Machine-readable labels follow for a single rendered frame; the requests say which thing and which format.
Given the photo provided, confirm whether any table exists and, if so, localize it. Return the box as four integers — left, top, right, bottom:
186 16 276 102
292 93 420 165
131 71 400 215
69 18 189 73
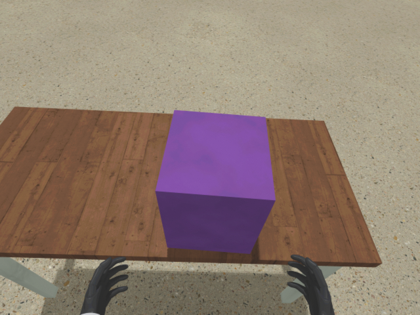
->
0 106 382 303

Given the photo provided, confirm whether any robot right hand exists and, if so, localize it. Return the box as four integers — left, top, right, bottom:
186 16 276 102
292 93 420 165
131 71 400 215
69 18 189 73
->
287 255 335 315

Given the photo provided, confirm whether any robot left hand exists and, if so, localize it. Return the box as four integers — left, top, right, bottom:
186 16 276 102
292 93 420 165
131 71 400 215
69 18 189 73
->
80 257 129 315

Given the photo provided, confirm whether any carton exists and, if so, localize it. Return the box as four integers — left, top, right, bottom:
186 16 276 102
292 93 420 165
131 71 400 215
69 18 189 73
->
156 110 276 254

